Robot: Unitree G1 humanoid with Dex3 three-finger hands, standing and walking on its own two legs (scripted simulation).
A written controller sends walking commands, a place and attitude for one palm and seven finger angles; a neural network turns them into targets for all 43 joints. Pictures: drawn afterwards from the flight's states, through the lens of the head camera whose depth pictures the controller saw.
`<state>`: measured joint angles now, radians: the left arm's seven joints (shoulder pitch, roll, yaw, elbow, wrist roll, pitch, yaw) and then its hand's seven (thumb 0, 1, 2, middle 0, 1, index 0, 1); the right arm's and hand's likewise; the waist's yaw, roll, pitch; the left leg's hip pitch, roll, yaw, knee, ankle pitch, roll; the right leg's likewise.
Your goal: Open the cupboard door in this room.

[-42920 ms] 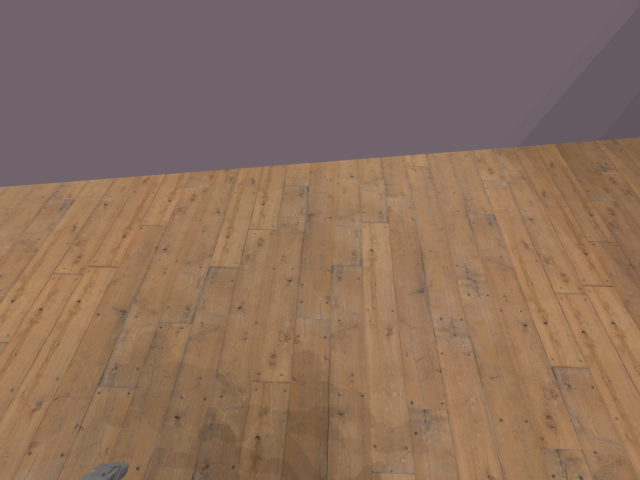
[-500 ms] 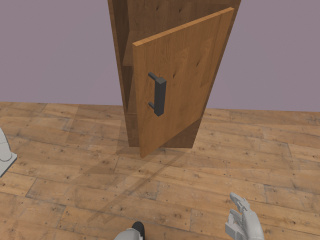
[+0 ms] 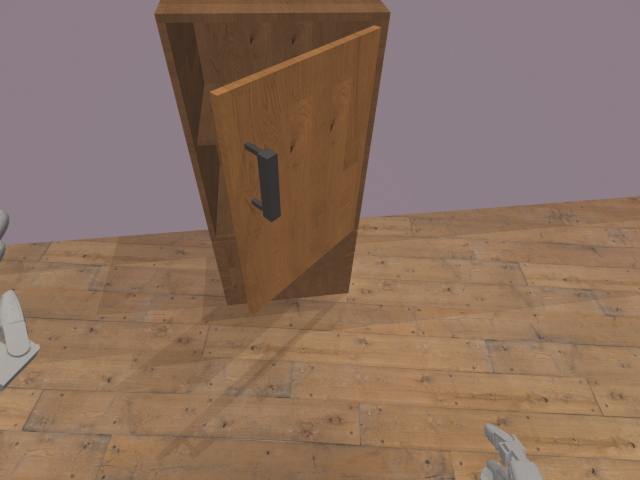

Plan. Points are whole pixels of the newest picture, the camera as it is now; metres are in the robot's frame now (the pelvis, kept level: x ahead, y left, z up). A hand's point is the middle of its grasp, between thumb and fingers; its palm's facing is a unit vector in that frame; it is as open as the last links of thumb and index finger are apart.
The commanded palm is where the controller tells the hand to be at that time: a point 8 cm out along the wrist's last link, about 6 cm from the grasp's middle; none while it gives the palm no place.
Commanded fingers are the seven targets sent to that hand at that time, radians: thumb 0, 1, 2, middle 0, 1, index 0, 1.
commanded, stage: stop stepping back and stand still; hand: left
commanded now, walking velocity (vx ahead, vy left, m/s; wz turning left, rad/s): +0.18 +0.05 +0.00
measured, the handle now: (261, 181) +0.60 +0.11 +0.03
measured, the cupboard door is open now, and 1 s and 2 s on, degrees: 41 41 41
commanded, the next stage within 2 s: let the arm hang, fingers relaxed in 0.18 s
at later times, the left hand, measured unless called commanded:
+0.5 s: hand out of the picture +0.15 +0.19 -0.14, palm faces +0.01 -0.97 -0.24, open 7.4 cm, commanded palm none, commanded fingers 0.00 0.90 0.90 -0.20 -0.30 -0.20 -0.30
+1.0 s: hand out of the picture -0.04 +0.20 -0.17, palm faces +0.04 -0.98 -0.22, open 7.4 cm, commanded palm none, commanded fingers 0.00 0.90 0.90 -0.20 -0.30 -0.20 -0.30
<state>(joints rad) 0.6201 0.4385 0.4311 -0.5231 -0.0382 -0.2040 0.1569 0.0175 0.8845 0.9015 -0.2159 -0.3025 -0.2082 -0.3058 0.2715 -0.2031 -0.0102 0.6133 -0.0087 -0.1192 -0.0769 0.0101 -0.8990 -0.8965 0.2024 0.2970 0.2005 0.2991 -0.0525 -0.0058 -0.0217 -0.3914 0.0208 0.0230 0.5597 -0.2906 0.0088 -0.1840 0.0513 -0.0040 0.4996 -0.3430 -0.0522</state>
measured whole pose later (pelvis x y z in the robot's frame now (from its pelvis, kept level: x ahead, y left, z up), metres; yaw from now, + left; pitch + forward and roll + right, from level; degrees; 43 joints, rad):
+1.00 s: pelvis +0.00 +0.03 +0.01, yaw +1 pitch -2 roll +0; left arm 0.32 0.15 0.00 1.18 0.01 0.01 0.03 0.00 0.91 0.90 -0.20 -0.30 -0.19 -0.30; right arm 0.29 -0.13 0.01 1.15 -0.01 0.02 -0.04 0.00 -0.90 -0.90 0.20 0.30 0.20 0.30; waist 0.00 0.03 0.05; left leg -0.21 -0.01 0.04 0.42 -0.18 0.03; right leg -0.09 -0.01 -0.03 0.41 -0.28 0.00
